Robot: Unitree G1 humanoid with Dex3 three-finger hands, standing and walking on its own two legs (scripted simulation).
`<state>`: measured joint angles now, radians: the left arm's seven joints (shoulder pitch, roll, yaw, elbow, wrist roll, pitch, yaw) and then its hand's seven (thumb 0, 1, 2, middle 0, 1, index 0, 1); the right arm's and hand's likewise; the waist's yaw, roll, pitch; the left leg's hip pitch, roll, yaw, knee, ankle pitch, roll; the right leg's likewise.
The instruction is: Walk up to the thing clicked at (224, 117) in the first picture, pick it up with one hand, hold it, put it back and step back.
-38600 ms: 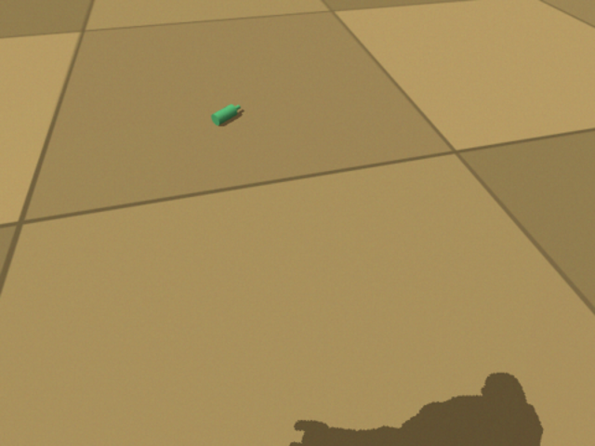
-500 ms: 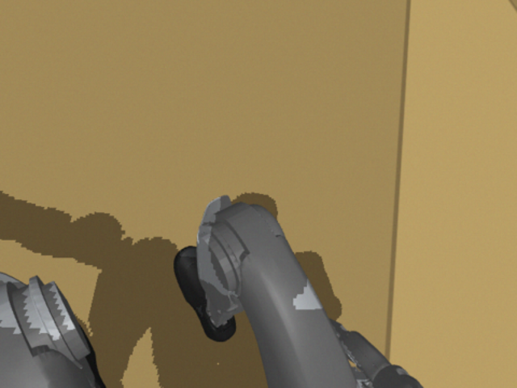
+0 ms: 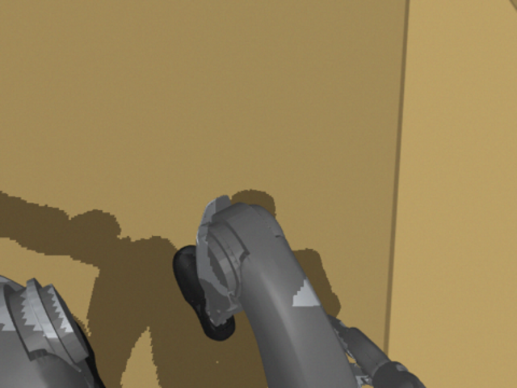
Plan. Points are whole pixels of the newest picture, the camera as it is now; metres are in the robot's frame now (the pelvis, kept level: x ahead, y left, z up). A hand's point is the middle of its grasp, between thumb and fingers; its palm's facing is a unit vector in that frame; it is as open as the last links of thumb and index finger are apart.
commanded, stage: rest palm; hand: left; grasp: from above
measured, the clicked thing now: out of the picture +0.50 +0.37 -0.28
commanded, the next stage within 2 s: close in 0.88 s
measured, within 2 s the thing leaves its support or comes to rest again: neither
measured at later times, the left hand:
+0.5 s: hand out of the picture +0.47 +0.38 -0.25, palm faces -0.43 -0.15 -0.89, open 13.2 cm
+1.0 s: hand out of the picture +0.47 +0.38 -0.25, palm faces -0.43 -0.15 -0.89, open 13.2 cm
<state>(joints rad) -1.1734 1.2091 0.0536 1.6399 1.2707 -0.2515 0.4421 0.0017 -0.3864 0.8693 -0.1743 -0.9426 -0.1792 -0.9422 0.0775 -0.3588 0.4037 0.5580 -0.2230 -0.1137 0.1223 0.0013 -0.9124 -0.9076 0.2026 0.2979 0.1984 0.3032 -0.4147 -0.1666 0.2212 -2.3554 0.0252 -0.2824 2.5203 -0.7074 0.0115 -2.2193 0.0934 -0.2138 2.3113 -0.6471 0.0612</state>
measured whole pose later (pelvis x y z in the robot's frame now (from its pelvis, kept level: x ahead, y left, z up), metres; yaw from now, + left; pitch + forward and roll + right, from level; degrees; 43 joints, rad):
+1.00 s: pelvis +0.00 +0.00 +0.00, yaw +0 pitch +28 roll -17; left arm -1.17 1.22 0.06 1.61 1.28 -0.28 0.43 0.00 -0.33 0.83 -0.19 -0.92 -0.21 -0.92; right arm 0.07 -0.36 0.41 0.55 -0.24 -0.10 0.11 0.00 -0.91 -0.90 0.20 0.30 0.20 0.30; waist -0.40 -0.18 0.23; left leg -2.35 0.02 -0.29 2.53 -0.71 0.01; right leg -2.21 0.09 -0.22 2.31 -0.64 0.06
